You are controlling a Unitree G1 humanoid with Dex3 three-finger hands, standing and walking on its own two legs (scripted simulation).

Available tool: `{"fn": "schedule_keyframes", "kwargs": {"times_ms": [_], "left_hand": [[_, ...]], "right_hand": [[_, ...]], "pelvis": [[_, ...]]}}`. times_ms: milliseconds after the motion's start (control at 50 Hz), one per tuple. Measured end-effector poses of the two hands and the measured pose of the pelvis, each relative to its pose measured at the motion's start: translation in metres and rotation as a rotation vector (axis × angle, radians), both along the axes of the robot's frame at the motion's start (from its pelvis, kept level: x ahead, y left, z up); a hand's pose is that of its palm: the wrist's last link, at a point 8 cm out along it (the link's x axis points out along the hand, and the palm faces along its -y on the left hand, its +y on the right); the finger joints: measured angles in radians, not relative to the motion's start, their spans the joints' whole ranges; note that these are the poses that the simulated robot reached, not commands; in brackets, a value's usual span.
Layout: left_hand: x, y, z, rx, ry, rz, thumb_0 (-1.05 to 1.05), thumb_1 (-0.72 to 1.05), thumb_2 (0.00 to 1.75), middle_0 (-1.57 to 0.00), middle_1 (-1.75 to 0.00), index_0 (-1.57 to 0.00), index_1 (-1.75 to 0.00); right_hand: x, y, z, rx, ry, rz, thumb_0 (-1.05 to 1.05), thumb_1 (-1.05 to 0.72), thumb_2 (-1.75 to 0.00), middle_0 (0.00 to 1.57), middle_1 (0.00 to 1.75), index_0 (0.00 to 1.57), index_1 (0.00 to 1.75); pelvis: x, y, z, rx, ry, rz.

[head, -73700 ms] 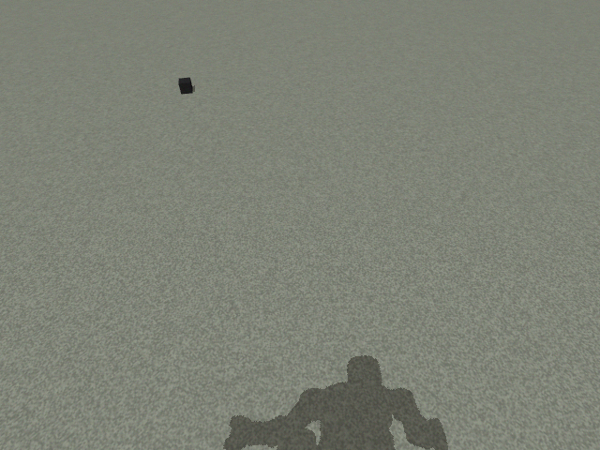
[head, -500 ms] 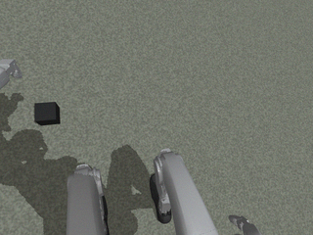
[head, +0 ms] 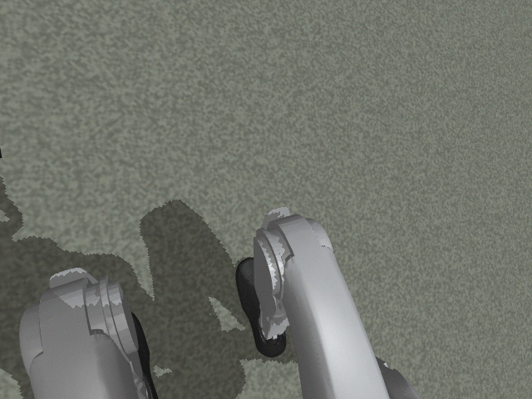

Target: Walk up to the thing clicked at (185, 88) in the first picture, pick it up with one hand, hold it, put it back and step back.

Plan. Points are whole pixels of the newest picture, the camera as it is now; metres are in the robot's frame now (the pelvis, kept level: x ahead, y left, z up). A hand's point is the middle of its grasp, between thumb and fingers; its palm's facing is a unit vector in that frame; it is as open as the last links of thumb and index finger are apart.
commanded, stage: approach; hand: left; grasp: from above
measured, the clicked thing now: out of the picture +0.54 +0.32 -0.30
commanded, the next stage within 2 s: close in in 0.30 s
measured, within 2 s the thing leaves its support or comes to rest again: neither
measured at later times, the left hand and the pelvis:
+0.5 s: hand out of the picture +0.51 +0.34 -0.18, palm faces -0.50 -0.03 -0.87, open 14.4 cm; pelvis +0.01 +0.00 +0.00, yaw -2 degrees
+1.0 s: hand out of the picture +0.50 +0.31 -0.23, palm faces -0.39 -0.02 -0.92, open 14.4 cm; pelvis +0.00 +0.00 -0.02, yaw -4 degrees
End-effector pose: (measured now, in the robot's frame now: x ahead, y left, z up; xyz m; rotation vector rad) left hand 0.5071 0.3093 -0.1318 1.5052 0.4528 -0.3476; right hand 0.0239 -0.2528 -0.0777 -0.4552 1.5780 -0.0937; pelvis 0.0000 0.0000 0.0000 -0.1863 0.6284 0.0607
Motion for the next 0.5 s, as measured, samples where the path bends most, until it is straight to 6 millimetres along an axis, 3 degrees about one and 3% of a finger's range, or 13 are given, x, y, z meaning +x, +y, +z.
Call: {"fn": "schedule_keyframes", "kwargs": {"times_ms": [120, 200, 360, 500], "left_hand": [[0.015, -0.011, -0.029, -0.021, 0.0, -0.007, 0.0, -0.54, 0.98, -0.08, -1.05, -0.09, -1.04], [0.026, -0.012, -0.035, -0.016, -0.042, -0.006, 0.0, -0.54, 0.99, -0.08, -1.04, -0.08, -1.03], [0.038, 0.007, -0.014, 0.04, -0.095, 0.048, 0.0, -0.56, 1.0, -0.07, -1.0, -0.07, -1.0], [0.015, 0.033, 0.009, 0.075, 0.014, 0.097, 0.0, -0.55, 1.0, -0.07, -0.99, -0.07, -0.99]], "right_hand": [[-0.004, -0.006, 0.008, -0.029, 0.034, 0.012, -0.01, -0.91, -0.89, 0.2, 0.3, 0.21, 0.3], [-0.005, -0.012, 0.016, -0.051, 0.051, 0.024, -0.01, -0.91, -0.89, 0.2, 0.3, 0.21, 0.3], [0.005, -0.022, 0.021, -0.054, 0.048, 0.043, -0.01, -0.91, -0.89, 0.2, 0.3, 0.2, 0.3], [0.023, -0.025, 0.014, -0.024, 0.003, 0.079, -0.01, -0.91, -0.89, 0.2, 0.3, 0.2, 0.3]], "pelvis": [[0.009, -0.003, -0.009, -0.013, -0.01, -0.013], [0.014, -0.004, -0.011, -0.021, -0.014, -0.021], [0.018, -0.003, -0.01, -0.033, -0.011, -0.026], [0.012, -0.002, -0.004, -0.031, -0.028, -0.018]]}}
